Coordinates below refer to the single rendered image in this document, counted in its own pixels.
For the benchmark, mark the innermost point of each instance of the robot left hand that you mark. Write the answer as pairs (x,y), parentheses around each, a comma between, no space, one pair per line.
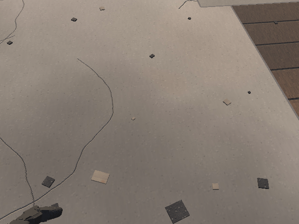
(37,214)

